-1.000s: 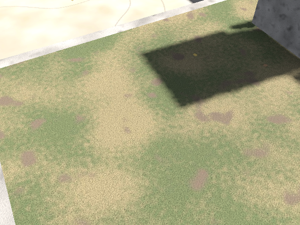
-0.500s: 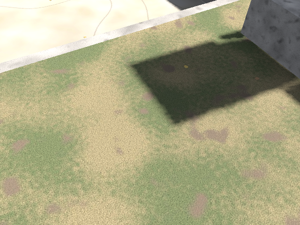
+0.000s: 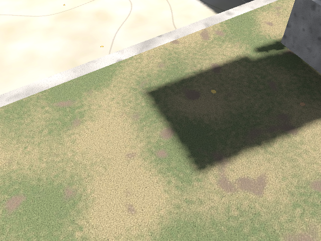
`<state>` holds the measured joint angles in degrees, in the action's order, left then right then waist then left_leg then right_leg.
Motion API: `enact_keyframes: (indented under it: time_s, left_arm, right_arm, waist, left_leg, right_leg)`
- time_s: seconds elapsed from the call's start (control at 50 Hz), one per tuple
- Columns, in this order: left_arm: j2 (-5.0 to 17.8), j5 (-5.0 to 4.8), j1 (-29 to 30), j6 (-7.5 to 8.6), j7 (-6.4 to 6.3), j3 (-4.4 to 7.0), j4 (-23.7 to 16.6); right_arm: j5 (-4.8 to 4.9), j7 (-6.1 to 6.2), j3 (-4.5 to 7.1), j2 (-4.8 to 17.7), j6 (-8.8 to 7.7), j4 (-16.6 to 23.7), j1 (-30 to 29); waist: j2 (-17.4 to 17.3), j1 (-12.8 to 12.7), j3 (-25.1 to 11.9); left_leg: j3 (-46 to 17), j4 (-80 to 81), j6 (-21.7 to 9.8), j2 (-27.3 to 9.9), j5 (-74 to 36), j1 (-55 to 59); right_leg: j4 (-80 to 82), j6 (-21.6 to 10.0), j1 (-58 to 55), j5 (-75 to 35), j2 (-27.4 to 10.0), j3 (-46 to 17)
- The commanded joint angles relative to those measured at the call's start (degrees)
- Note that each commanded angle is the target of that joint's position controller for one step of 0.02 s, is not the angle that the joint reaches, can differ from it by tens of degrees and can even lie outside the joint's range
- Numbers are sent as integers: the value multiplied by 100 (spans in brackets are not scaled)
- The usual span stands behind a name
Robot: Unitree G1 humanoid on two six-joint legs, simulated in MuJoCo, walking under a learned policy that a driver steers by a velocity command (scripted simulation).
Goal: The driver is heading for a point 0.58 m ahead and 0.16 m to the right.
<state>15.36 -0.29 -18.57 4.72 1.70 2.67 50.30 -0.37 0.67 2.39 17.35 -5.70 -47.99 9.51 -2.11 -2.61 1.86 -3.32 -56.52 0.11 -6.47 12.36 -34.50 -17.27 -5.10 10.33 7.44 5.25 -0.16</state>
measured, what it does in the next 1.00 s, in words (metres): walks ahead, turning right: left foot, then right foot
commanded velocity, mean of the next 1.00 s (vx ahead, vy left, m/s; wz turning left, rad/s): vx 0.44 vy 0.00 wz -0.47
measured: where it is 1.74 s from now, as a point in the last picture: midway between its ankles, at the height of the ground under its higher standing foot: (201, 221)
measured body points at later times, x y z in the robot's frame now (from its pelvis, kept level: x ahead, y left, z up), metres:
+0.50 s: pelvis +0.28 +0.05 +0.00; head +0.30 +0.05 +0.45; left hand +0.48 +0.28 -0.11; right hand +0.26 -0.24 -0.12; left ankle +0.29 +0.15 -0.75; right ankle +0.28 -0.12 -0.67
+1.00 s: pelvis +0.48 -0.09 +0.00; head +0.51 -0.13 +0.44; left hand +0.73 +0.07 -0.10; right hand +0.45 -0.41 -0.13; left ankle +0.59 +0.05 -0.67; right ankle +0.48 -0.17 -0.75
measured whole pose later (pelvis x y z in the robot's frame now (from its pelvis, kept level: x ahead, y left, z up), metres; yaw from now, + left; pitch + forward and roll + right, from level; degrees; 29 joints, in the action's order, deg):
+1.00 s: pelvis +0.48 -0.09 +0.00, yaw -30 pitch +1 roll +0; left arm 15.5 0.6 -11.0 2.5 1.5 3.0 39.9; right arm 0.0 1.2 3.0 18.6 -2.7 -45.9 8.2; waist -2.2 -0.3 4.7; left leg -1.8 -61.0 3.5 -5.7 20.1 -33.3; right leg -22.8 -5.5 16.5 7.6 4.2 1.4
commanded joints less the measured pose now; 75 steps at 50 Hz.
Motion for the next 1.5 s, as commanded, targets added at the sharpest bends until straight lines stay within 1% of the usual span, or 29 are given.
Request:
enact_keyframes:
  time_s: [0.02,0.14,0.2,0.24,0.26,0.28,0.3,0.32,0.34,0.38,0.48,0.6,0.7,0.74,0.76,0.78,0.8,0.82,0.84,0.86,0.9,0.96,1.04,1.18,1.22,1.24,1.26,1.3,1.5]
  left_arm:
    - [975,-42,275,94,-134,239,-433]
    - [1060,-160,-348,-41,-245,290,-282]
    - [1097,-131,-341,-124,-289,334,-318]
    - [881,-83,-285,-168,-279,272,-400]
    - [509,6,-267,-159,-244,136,-545]
    - [0,-84,-978,-71,-219,-8,-743]
    - [523,-231,-1031,-45,-233,71,-698]
    - [969,-261,-491,-71,-248,197,-733]
    - [969,-210,-180,-109,-268,225,-787]
    - [794,-137,29,-177,-230,261,-893]
    - [406,-115,378,-326,-143,194,-1235]
    - [281,-104,1346,-253,62,111,-1625]
    - [441,-107,1783,-282,192,166,-1975]
    - [718,-52,1169,-315,181,321,-1895]
    - [979,-32,253,-316,123,485,-1648]
    - [1408,-5,-474,-361,-16,626,-1487]
    - [1956,84,-86,-320,-59,613,-1655]
    - [1435,67,-269,-283,-28,479,-1772]
    - [1175,69,-21,-233,10,377,-1651]
    - [992,-17,252,-200,16,331,-1577]
    - [817,32,783,-187,-9,262,-1615]
    - [833,98,1004,-99,-30,262,-1484]
    - [762,91,1054,-155,-143,219,-1227]
    - [672,87,947,-299,-144,120,-759]
    - [463,56,785,-294,-155,31,-645]
    - [413,186,373,-254,-150,16,-588]
    - [352,177,1,-253,-164,16,-470]
    - [520,129,582,-365,-224,21,-479]
    - [506,54,681,-536,-302,74,-60]
  right_arm:
    - [-42,24,54,306,-21,408,-166]
    - [92,-113,21,343,-132,770,-1198]
    - [113,-151,108,608,-196,801,-1074]
    - [89,-111,247,853,-241,600,-189]
    - [-9,-69,338,1155,-256,514,676]
    - [-54,-61,476,1660,-155,373,1174]
    - [20,-102,384,1185,-121,364,1168]
    - [30,-101,262,710,-118,485,850]
    - [6,-106,210,562,-103,516,525]
    - [-49,-106,146,350,-83,470,194]
    - [0,-83,271,599,-155,276,247]
    - [48,-26,344,868,-45,152,454]
    - [179,-9,433,1127,137,34,706]
    - [216,34,478,1282,228,58,672]
    - [226,57,435,1201,258,80,615]
    - [62,54,314,920,212,201,737]
    - [-117,-58,58,213,79,452,1421]
    - [67,-115,168,815,-21,253,1025]
    - [258,-124,208,905,-20,409,538]
    - [194,-70,169,785,-9,406,430]
    - [86,9,209,804,132,316,517]
    - [35,85,185,556,338,211,845]
    - [-10,104,122,352,386,296,421]
    - [4,35,151,428,411,394,-95]
    - [-96,34,169,549,360,352,37]
    - [-113,75,229,888,364,401,-2]
    - [-75,84,221,840,406,355,-183]
    - [-14,5,130,344,449,352,-361]
    - [16,13,127,393,390,-115,-353]
  waist:
    - [466,199,132]
    - [569,-130,77]
    - [721,44,-22]
    - [730,499,-482]
    - [239,861,-1320]
    - [-1478,574,-2039]
    - [-1431,622,-1942]
    - [-733,733,-1187]
    - [-346,644,-763]
    - [-429,418,-290]
    - [-250,338,-46]
    - [-76,643,169]
    - [-162,590,231]
    - [-312,145,-210]
    - [-163,-370,-686]
    - [535,-614,-1255]
    - [1896,182,-2085]
    - [847,-361,-2792]
    - [689,-297,-1942]
    - [336,-85,-1287]
    - [417,296,-855]
    - [496,562,-870]
    - [664,464,-841]
    - [736,289,-594]
    - [428,384,-612]
    - [-96,69,-770]
    - [-635,-187,-845]
    - [-417,141,-581]
    - [87,249,-542]
  left_leg:
    - [-49,1163,209,9,-993,-18]
    - [-102,2742,272,422,-1902,660]
    - [-192,3031,121,439,-1267,1007]
    - [-79,3299,-158,404,-837,2268]
    - [-841,3144,-513,-451,-484,3693]
    - [-3233,3519,-1370,-1764,350,5619]
    - [-4100,3892,-1479,-1918,1425,5537]
    - [-3158,3975,-1195,-1618,1324,4875]
    - [-2294,4040,-1016,-1338,566,4194]
    - [-1308,4339,-894,-937,-364,3307]
    - [-242,4823,-1112,-927,-1365,2958]
    - [839,4861,-945,-803,-1751,3204]
    - [1253,4252,-723,-1023,-3080,3928]
    - [1431,3024,-602,-946,-5048,3928]
    - [1560,1833,-411,-715,-5123,3462]
    - [1545,108,-106,-408,-3000,2013]
    - [996,-1972,253,695,2559,-225]
    - [-118,-2411,208,556,2545,-204]
    - [-32,-2286,166,320,2095,-498]
    - [65,-1787,157,94,1682,-491]
    - [41,-1288,208,-96,1214,217]
    - [119,-709,359,10,705,801]
    - [104,664,419,29,-179,915]
    - [127,2404,228,231,-318,1577]
    - [-65,3413,13,75,-1938,2446]
    - [-438,3181,-177,-373,-3154,2958]
    - [-549,3030,-517,-520,-2888,2994]
    - [-343,3173,-369,-137,-1523,2451]
    - [-46,2934,-264,154,-2028,2675]
  right_leg:
    - [1072,-956,434,-278,-1384,-1307]
    - [577,-657,126,-31,-1399,-1469]
    - [38,-513,-338,-65,-1595,-1887]
    - [-924,-294,-212,-497,-1236,-1823]
    - [-2472,-112,428,69,-824,-1447]
    - [-4395,270,2494,2363,29,-639]
    - [-5360,304,3331,2638,-375,-877]
    - [-5591,307,3515,2106,-620,-923]
    - [-5496,362,3345,1630,-837,-768]
    - [-5037,418,2984,1118,-1115,-732]
    - [-4268,542,3060,484,-1270,-555]
    - [-2529,435,2800,-866,-1143,-83]
    - [-1925,84,2551,-128,-862,326]
    - [-1802,-173,1499,356,-407,616]
    - [-1319,-365,162,-277,-161,624]
    - [-1340,-660,-1630,-1667,-892,-442]
    - [-1114,-1848,-3318,-2684,-2658,-3499]
    - [-749,-1863,-3160,-2990,-2799,-3709]
    - [-742,-1624,-2545,-3664,-2574,-2644]
    - [-679,-1325,-1725,-3615,-2227,-1973]
    - [-278,-1103,-438,-3526,-1902,-1394]
    - [17,-1138,256,-3988,-1736,-850]
    - [44,-904,191,-3597,-1484,-400]
    - [-215,-742,10,-2038,-1626,-780]
    - [-569,-265,208,-1064,-1250,-741]
    - [-836,-4,448,-196,-851,-559]
    - [-738,188,594,674,-579,-334]
    - [-665,290,354,632,-565,-236]
    - [-696,286,36,-545,-724,-338]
